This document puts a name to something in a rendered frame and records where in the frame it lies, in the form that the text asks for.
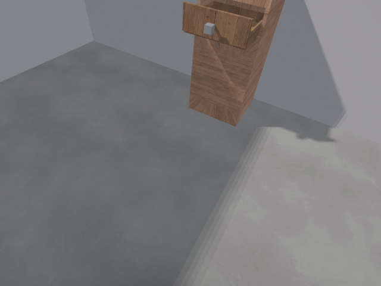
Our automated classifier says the cabinet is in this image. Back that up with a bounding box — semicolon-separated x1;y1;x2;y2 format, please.
189;0;285;127

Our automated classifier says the handle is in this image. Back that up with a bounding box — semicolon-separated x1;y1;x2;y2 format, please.
204;23;215;35

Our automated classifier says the drawer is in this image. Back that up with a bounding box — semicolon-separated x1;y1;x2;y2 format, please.
182;1;264;50

